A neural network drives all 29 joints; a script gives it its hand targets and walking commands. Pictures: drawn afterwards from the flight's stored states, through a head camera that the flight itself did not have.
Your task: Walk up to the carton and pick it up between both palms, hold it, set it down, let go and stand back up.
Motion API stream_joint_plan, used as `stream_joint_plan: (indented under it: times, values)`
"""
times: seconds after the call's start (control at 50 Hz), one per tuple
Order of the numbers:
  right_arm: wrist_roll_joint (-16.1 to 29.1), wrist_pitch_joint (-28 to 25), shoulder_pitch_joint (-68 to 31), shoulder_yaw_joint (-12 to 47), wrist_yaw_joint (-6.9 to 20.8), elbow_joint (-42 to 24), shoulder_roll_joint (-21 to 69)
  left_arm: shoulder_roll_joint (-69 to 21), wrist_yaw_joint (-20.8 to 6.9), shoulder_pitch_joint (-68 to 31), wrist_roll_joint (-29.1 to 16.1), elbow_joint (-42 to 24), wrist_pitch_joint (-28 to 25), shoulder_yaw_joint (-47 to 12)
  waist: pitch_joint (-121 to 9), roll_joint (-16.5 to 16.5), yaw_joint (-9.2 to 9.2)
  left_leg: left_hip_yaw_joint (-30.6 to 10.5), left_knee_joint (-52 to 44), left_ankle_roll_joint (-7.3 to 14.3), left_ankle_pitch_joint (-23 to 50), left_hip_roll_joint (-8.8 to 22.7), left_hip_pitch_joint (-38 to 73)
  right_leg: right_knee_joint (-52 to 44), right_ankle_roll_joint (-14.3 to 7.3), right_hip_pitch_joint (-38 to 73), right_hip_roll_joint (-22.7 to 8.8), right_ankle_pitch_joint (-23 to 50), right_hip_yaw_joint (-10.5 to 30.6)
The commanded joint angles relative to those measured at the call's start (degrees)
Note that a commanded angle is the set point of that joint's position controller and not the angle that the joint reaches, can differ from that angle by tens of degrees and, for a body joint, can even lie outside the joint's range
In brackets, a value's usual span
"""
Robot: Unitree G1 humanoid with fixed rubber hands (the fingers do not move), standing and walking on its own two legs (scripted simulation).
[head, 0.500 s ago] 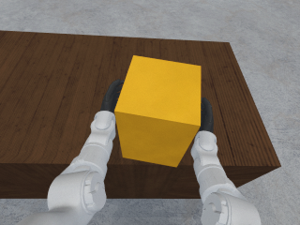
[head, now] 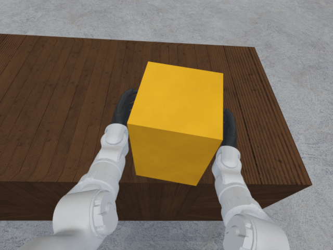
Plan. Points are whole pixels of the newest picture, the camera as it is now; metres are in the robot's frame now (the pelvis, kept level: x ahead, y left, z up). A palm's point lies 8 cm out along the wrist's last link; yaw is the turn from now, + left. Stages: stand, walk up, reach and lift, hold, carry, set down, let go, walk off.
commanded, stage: reach and lift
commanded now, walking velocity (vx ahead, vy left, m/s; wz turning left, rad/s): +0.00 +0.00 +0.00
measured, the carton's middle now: (174, 130) +0.42 -0.01 +0.01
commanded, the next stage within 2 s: none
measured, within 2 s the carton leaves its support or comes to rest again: leaves its support in 0.34 s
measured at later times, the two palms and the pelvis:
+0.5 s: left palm (122, 120) +0.41 +0.12 +0.06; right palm (231, 146) +0.36 -0.15 +0.03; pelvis -0.01 +0.00 +0.00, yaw +0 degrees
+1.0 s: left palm (125, 121) +0.40 +0.11 +0.07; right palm (235, 148) +0.35 -0.16 +0.03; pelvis -0.01 +0.00 +0.00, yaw +0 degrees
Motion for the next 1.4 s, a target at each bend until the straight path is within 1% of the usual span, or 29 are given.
stream_joint_plan:
  times: [0.0, 0.06, 0.08, 0.14, 0.26, 0.38, 0.46, 0.56, 0.62, 0.66, 0.7, 0.72, 0.74, 0.76, 0.78, 0.82, 0.88, 0.98, 1.0, 1.02, 1.06, 1.1, 1.12, 1.14, 1.2, 1.24, 1.3, 1.34, 1.38]
  values:
    - [-8.39, -4.80, -32.09, 17.91, 9.28, -0.66, 34.27, -30.38, -5.88, -24.24, 3.95, 7.93, -2.37, -13.40, -38.79, 2.90, 0.16, 1.78, -2.36, -5.60, 33.99, -0.17, 6.61, 2.52, -2.28, 26.46, 1.99, 28.65, -1.78]
    - [-8.91, -6.37, -34.16, 17.70, 8.84, 0.60, 32.59, -32.21, -5.17, -25.92, 2.42, 6.16, -3.34, -15.56, -40.71, 2.92, -1.67, 0.62, -0.92, -6.56, 38.08, 0.08, 10.57, 1.69, -2.65, 22.51, 2.91, 26.62, -2.85]
    - [-9.09, -6.35, -32.82, 18.54, 8.95, 1.88, 33.75, -30.81, -5.28, -27.14, 3.03, 6.11, -3.94, -14.75, -40.36, 1.28, -0.45, 1.32, -1.03, -6.16, 37.31, 0.21, 9.98, 2.24, -1.92, 22.85, 2.83, 27.94, -2.22]
    - [-9.11, -8.77, -31.75, 21.01, 8.56, 0.31, 35.08, -33.25, -4.73, -27.60, 2.03, 3.63, -5.94, -18.75, -45.13, 3.00, -1.04, 1.44, -0.80, -6.62, 40.88, 0.05, 10.18, 2.89, -1.77, 26.26, 2.67, 34.38, -2.19]
    - [-9.45, -13.85, -33.43, 23.00, 8.42, 0.95, 32.66, -35.40, -3.67, -27.84, 3.08, 2.41, -8.99, -19.82, -46.84, 4.19, -0.23, 0.34, 0.57, -7.72, 49.01, 0.60, 15.83, 0.65, -2.66, 19.48, 4.14, 31.81, -3.22]
    - [-9.89, -17.10, -35.77, 21.22, 8.48, 3.13, 30.59, -35.20, -3.58, -30.27, 3.87, 1.99, -10.81, -20.00, -44.35, 3.57, -0.56, 0.30, -1.75, -7.18, 41.83, 0.84, 14.63, -0.50, -2.70, 18.04, 4.01, 26.85, -3.19]
    - [-11.01, -19.06, -36.25, 20.22, 9.09, 4.05, 28.29, -34.40, -3.48, -29.60, 4.62, 2.23, -11.49, -18.42, -45.11, 2.43, 0.75, 0.66, -2.04, -7.26, 43.75, 1.18, 14.78, -1.43, -3.51, 16.76, 4.36, 25.33, -4.02]
    - [-11.42, -20.57, -39.29, 19.09, 8.91, 5.69, 27.01, -33.97, -3.86, -33.87, 2.51, 0.81, -12.24, -20.52, -47.34, 1.66, -1.00, 0.61, -2.39, -6.95, 40.45, 1.11, 14.06, -0.65, -3.45, 13.67, 4.20, 24.25, -3.80]
    - [-11.79, -19.83, -40.01, 18.41, 9.16, 7.60, 26.15, -32.21, -3.58, -34.19, 3.71, 2.45, -11.86, -18.19, -44.02, 1.27, 0.52, 0.70, -3.46, -6.20, 36.59, 1.28, 13.35, -1.67, -3.62, 12.56, 3.98, 19.42, -4.07]
    - [-11.00, -21.06, -40.32, 19.36, 8.67, 6.08, 27.49, -33.52, -3.47, -33.59, 2.77, 1.25, -11.54, -20.18, -47.07, 2.92, 0.12, 0.69, -2.76, -7.24, 41.73, 1.25, 14.17, -1.00, -3.65, 14.30, 4.13, 24.76, -3.69]
    - [-10.45, -19.68, -40.67, 19.73, 8.38, 7.63, 26.55, -32.33, -3.44, -34.58, 3.22, 0.57, -11.61, -20.23, -44.21, 1.53, -0.27, 0.97, -3.65, -6.58, 35.70, 1.18, 12.18, -0.94, -3.65, 13.44, 4.03, 20.39, -3.34]
    - [-10.24, -19.38, -40.53, 20.05, 8.77, 6.53, 27.83, -32.54, -3.90, -34.93, 2.58, 2.23, -11.15, -19.54, -46.35, 1.58, 0.86, 1.60, -3.59, -6.10, 33.85, 0.79, 11.16, -1.29, -3.76, 14.51, 3.61, 21.58, -3.15]
    - [-10.02, -19.61, -40.79, 20.07, 8.75, 7.36, 26.79, -33.27, -3.39, -34.96, 0.75, 0.01, -11.17, -22.27, -47.92, 0.81, -1.28, 0.37, -3.17, -6.32, 38.41, 1.07, 12.89, -0.27, -3.52, 13.95, 4.13, 23.46, -3.72]
    - [-8.46, -19.27, -40.51, 22.46, 8.87, 6.08, 28.71, -33.20, -3.57, -33.76, 0.99, 1.75, -10.96, -21.51, -49.01, 2.05, 1.34, 1.00, -2.62, -6.45, 39.97, 1.22, 12.38, -0.17, -3.24, 15.54, 3.77, 25.37, -2.87]
    - [-8.62, -19.34, -42.84, 21.41, 9.07, 6.38, 27.31, -33.61, -3.37, -35.35, 0.45, 0.29, -10.58, -21.81, -48.16, 1.46, 0.02, 0.43, -2.86, -6.28, 38.25, 0.92, 12.83, 0.09, -3.13, 13.86, 4.17, 23.24, -2.90]
    - [-8.63, -18.67, -41.17, 22.03, 8.97, 6.81, 27.70, -33.72, -3.42, -35.94, 0.81, -1.20, -10.50, -21.67, -47.66, 3.05, 0.92, 1.23, -3.33, -6.49, 37.42, 0.92, 12.35, -0.86, -3.54, 14.92, 4.33, 22.74, -3.14]
    - [-6.84, -17.46, -42.11, 24.63, 8.61, 5.42, 28.01, -34.42, -3.08, -35.14, -2.09, -0.06, -9.97, -24.71, -50.53, 0.79, 0.11, 0.19, -2.59, -6.34, 37.51, 1.17, 11.74, -0.05, -3.73, 13.84, 4.91, 22.62, -2.99]
    - [-3.61, -15.27, -43.04, 29.56, 8.70, 3.25, 29.90, -36.53, -2.52, -36.21, -2.82, -4.03, -8.23, -27.26, -51.77, 3.78, 1.39, 0.25, -1.41, -7.19, 43.61, 1.36, 15.13, -0.40, -3.41, 15.44, 4.76, 25.30, -1.94]
    - [-2.31, -14.35, -42.53, 30.26, 8.63, 1.46, 30.63, -36.87, -2.57, -36.65, -4.63, -3.95, -8.17, -29.00, -53.44, 2.41, 0.26, -0.37, -1.78, -6.52, 42.41, 1.45, 13.77, -0.26, -3.43, 15.41, 4.81, 25.20, -1.34]
    - [-1.21, -13.84, -43.23, 31.48, 8.22, -0.17, 32.02, -35.87, -2.32, -35.94, -3.96, -4.33, -7.70, -28.47, -53.04, 2.64, 1.83, 0.73, -1.64, -6.36, 40.82, 0.97, 12.16, 0.07, -3.00, 18.53, 4.55, 27.46, -0.64]
    - [0.00, -12.39, -44.59, 34.30, 7.87, -4.11, 32.18, -39.72, -2.17, -35.22, -6.55, -4.61, -6.31, -32.40, -55.41, 2.07, 0.13, -0.76, -1.40, -6.45, 41.97, 1.11, 14.11, 0.34, -2.80, 18.23, 4.91, 27.12, -1.57]
    - [3.32, -10.55, -45.34, 37.38, 7.49, -8.46, 33.50, -39.99, -1.92, -35.69, -7.29, -6.77, -4.54, -33.64, -56.12, 2.76, 1.60, -0.78, -0.51, -6.62, 43.55, 1.09, 13.80, 1.02, -2.63, 20.43, 4.93, 29.71, -0.60]
    - [4.05, -9.39, -46.92, 37.41, 7.17, -10.29, 32.62, -40.42, -1.67, -36.62, -8.08, -7.99, -4.11, -35.30, -56.08, 1.41, -0.53, -1.78, -0.25, -6.54, 44.32, 1.45, 15.70, 0.54, -2.33, 20.12, 4.88, 29.68, -0.75]
    - [5.29, -7.93, -48.88, 39.22, 6.94, -13.25, 33.50, -41.18, -1.73, -36.08, -8.24, -6.52, -2.57, -34.94, -55.43, 2.19, 0.86, -1.17, -0.21, -6.40, 43.16, 0.60, 14.94, 0.78, -2.14, 19.96, 4.84, 29.57, -0.58]
    - [10.04, -4.24, -53.77, 41.64, 6.71, -22.73, 34.47, -44.40, -1.09, -38.40, -10.75, -11.53, 0.21, -38.51, -56.16, 3.15, -0.04, -2.64, 0.99, -6.43, 43.27, 0.61, 16.64, 0.92, -2.31, 21.24, 5.30, 28.13, -0.01]
    - [13.65, -0.81, -56.09, 45.63, 6.55, -27.97, 35.63, -45.08, -0.67, -38.79, -12.06, -13.61, 1.89, -39.01, -54.38, 0.63, 0.77, -2.90, 1.15, -5.30, 40.40, -0.03, 16.26, 0.81, -2.15, 22.48, 5.31, 27.39, 0.57]
    - [17.81, 4.49, -56.82, 46.99, 6.73, -35.35, 34.74, -48.95, 0.14, -39.99, -15.39, -23.43, 5.83, -43.09, -54.73, 3.01, -0.19, -5.03, 1.00, -6.42, 43.12, -0.02, 20.08, 0.70, -1.90, 22.44, 5.69, 25.79, 0.70]
    - [19.43, 8.45, -57.54, 46.90, 6.93, -32.86, 33.27, -47.78, -0.04, -39.04, -14.91, -19.50, 9.84, -41.92, -44.74, 2.86, -0.25, -5.58, -0.06, -6.02, 39.07, -0.01, 20.58, -1.07, -2.54, 18.64, 5.92, 19.56, 1.22]
    - [22.63, 12.34, -59.57, 47.21, 7.10, -33.34, 31.74, -49.04, 0.05, -40.21, -15.53, -23.75, 14.18, -41.74, -43.73, 2.95, 0.80, -5.37, -1.56, -5.85, 35.04, -0.44, 20.00, -0.76, -2.33, 20.82, 5.71, 16.88, 1.18]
